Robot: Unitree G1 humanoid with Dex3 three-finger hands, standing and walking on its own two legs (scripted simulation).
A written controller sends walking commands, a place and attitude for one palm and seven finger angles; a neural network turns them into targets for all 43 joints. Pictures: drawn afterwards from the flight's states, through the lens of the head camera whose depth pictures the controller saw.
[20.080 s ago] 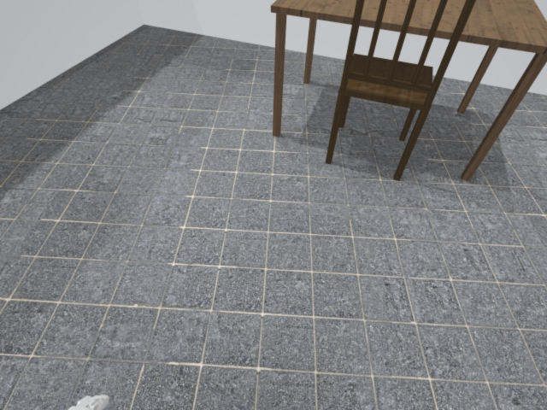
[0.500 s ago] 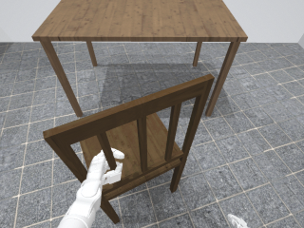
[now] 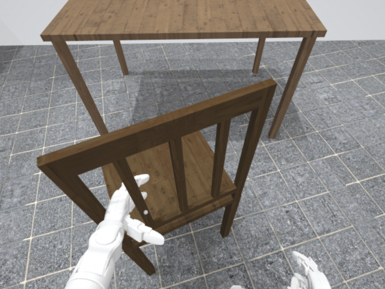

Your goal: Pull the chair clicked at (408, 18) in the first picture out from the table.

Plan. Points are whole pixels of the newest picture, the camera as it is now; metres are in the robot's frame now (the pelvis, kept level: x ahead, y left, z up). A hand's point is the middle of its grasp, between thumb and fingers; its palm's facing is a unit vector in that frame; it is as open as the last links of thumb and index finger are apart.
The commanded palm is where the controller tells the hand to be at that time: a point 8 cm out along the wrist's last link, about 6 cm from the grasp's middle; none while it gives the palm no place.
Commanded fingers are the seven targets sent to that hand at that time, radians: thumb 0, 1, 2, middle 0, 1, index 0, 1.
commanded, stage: open the thumb and straighten the fingers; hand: left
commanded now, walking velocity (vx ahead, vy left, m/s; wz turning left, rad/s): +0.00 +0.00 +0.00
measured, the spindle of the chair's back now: (180, 181) +0.36 +0.04 -0.02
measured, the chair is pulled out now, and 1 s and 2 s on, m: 0.60 0.60 0.60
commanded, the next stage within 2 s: draw the fingers out of the gap in 0.14 s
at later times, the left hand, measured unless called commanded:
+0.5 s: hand (141, 232) +0.25 +0.12 -0.04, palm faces -0.09 -0.98 -0.15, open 17.5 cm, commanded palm +0.23 +0.17 -0.02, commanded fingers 0.00 -0.55 0.20 0.00 0.00 0.00 0.00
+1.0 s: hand (130, 275) +0.17 +0.13 -0.04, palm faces -0.06 -0.99 -0.14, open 17.5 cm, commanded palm +0.15 +0.18 -0.02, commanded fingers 0.00 -0.55 0.20 0.00 0.00 0.00 0.00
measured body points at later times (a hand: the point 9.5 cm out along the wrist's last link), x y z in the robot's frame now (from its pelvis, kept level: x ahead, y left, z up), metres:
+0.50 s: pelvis +0.01 +0.00 -0.01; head +0.06 -0.01 +0.44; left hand +0.25 +0.17 -0.03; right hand +0.16 -0.25 -0.10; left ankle -0.02 +0.14 -0.71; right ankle +0.02 -0.11 -0.71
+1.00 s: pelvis +0.01 +0.01 -0.02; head +0.04 +0.00 +0.43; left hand +0.17 +0.18 -0.03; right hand +0.20 -0.22 -0.09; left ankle -0.02 +0.14 -0.71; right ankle +0.02 -0.11 -0.71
